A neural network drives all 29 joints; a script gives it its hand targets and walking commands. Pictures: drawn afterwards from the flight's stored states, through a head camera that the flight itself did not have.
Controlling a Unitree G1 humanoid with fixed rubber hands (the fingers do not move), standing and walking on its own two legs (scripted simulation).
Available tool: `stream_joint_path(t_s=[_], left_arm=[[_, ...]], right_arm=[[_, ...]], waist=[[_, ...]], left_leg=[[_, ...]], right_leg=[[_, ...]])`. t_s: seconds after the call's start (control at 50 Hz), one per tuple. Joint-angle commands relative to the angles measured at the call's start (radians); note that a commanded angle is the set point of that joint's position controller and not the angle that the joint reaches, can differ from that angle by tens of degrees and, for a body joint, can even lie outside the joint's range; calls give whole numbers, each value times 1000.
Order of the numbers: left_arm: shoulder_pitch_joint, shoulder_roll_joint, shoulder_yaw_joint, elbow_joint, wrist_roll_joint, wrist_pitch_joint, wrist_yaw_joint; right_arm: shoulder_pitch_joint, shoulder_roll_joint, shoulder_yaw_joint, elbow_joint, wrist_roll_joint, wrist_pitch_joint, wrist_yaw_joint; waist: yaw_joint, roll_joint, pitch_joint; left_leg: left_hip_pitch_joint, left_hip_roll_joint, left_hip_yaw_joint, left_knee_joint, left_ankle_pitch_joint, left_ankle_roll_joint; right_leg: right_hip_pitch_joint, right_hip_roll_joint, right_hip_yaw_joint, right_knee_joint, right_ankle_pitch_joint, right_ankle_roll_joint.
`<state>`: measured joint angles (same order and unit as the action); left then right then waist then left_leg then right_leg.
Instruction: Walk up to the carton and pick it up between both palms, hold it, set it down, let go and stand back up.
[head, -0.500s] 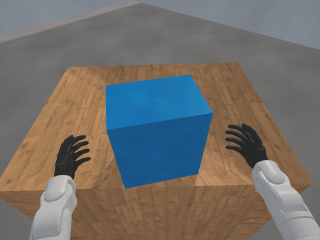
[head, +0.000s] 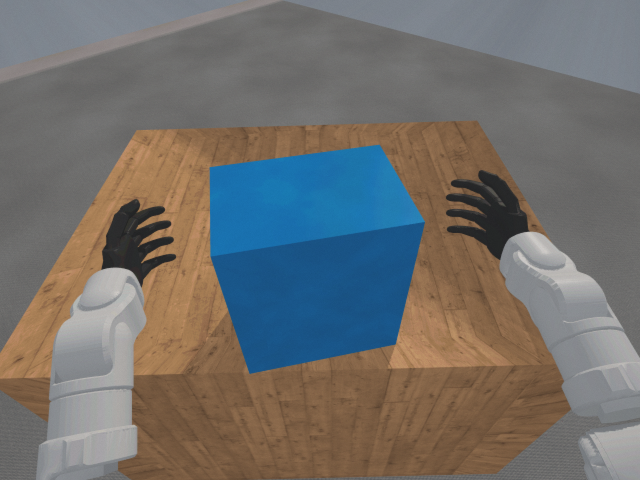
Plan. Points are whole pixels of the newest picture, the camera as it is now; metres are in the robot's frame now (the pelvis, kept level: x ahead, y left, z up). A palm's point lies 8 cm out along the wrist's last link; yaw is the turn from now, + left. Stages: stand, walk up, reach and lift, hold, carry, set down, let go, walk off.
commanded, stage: reach and lift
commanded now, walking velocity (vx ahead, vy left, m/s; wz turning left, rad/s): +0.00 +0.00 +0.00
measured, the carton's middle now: (311, 264) +0.43 +0.06 +0.03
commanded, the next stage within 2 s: none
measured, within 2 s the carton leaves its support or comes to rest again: neither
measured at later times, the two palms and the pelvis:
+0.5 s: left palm (109, 208) +0.37 +0.28 +0.19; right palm (492, 166) +0.45 -0.16 +0.20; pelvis +0.00 +0.00 +0.00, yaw +1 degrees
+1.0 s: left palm (124, 207) +0.40 +0.28 +0.17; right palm (468, 164) +0.47 -0.14 +0.19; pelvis +0.00 +0.00 +0.00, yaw +1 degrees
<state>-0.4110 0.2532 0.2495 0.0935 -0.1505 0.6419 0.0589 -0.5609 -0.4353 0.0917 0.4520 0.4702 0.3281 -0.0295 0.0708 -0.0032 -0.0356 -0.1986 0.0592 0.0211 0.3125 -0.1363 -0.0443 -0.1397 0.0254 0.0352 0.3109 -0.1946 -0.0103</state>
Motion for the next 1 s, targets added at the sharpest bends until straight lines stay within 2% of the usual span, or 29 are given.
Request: stream_joint_path(t_s=[0.0, 0.1, 0.2, 0.32, 0.34, 0.42, 0.46, 0.5, 0.58, 0.68, 0.7, 0.76, 0.8, 0.84, 0.88, 0.98], left_arm=[[-359, 151, 27, -83, -4, -18, -4], [-471, 182, 13, -35, -10, -18, 4], [-576, 212, -6, 38, -31, -10, 11], [-674, 237, -22, 139, -34, -16, 14], [-702, 243, -30, 171, -38, -17, 13], [-779, 258, -51, 229, -53, -35, 19], [-833, 265, -66, 263, -59, -42, 24], [-870, 272, -75, 286, -69, -51, 28], [-936, 280, -105, 377, -83, -67, 31], [-1018, 294, -131, 462, -100, -93, 32], [-1024, 293, -139, 492, -103, -95, 32], [-1035, 293, -146, 530, -106, -118, 29], [-1010, 285, -146, 572, -101, -138, 21], [-973, 264, -153, 596, -86, -163, 13], [-936, 247, -156, 637, -76, -192, 1], [-898, 227, -138, 552, -47, -293, 3]], right_arm=[[-395, -154, -60, -84, 10, -16, -3], [-491, -163, -53, -8, 25, -7, 5], [-609, -187, -57, 53, 26, -5, 12], [-696, -194, -29, 176, 40, 1, 20], [-723, -199, -28, 206, 40, 4, 22], [-795, -202, -18, 261, 43, 0, 31], [-840, -210, -25, 301, 44, -1, 37], [-879, -214, -21, 313, 44, -4, 41], [-935, -216, -11, 408, 43, -3, 48], [-1016, -222, 11, 480, 59, -6, 59], [-1025, -223, 9, 500, 52, -6, 59], [-1029, -204, 28, 526, 51, -13, 61], [-1012, -193, 36, 552, 48, -25, 60], [-973, -179, 38, 581, 40, -41, 58], [-941, -162, 37, 604, 24, -60, 56], [-892, -140, 4, 536, -12, -145, 53]], waist=[[2, -25, -324], [10, 13, -364], [14, 0, -398], [19, 6, -432], [17, 3, -419], [26, 4, -448], [28, 26, -459], [31, 21, -481], [31, 16, -483], [46, 20, -507], [40, 12, -498], [50, 1, -517], [51, -12, -512], [47, 1, -490], [42, -10, -441], [57, 16, -493]], left_leg=[[218, -67, 16, 38, 282, 28], [215, -63, 16, 44, 281, 23], [207, -56, 15, 54, 285, 22], [196, -57, 12, 63, 321, 17], [185, -57, 12, 57, 301, 17], [185, -54, 12, 59, 301, 16], [177, -52, 12, 59, 292, 10], [171, -51, 14, 63, 300, 9], [153, -49, 12, 62, 297, 7], [136, -48, 12, 66, 310, 2], [134, -47, 13, 65, 300, 1], [116, -49, 17, 66, 317, 3], [104, -51, 17, 70, 328, 3], [107, -54, 17, 66, 341, -2], [95, -55, 16, 58, 325, 0], [105, -56, 20, 68, 381, -15]], right_leg=[[-2, 26, -15, -28, 291, 38], [-11, 24, -20, -27, 261, 35], [-22, 29, -29, -24, 253, 34], [6, 27, -30, -13, 312, 42], [-5, 27, -31, -17, 291, 43], [-11, 27, -35, -19, 278, 41], [-23, 27, -39, -21, 254, 38], [-17, 28, -41, -16, 271, 39], [-22, 29, -43, -14, 274, 40], [-19, 30, -47, -7, 291, 42], [-24, 30, -48, -11, 281, 42], [-7, 27, -45, -3, 309, 47], [8, 28, -46, 0, 329, 50], [12, 29, -45, -3, 334, 47], [1, 29, -45, -11, 306, 47], [9, 33, -58, -3, 321, 44]])
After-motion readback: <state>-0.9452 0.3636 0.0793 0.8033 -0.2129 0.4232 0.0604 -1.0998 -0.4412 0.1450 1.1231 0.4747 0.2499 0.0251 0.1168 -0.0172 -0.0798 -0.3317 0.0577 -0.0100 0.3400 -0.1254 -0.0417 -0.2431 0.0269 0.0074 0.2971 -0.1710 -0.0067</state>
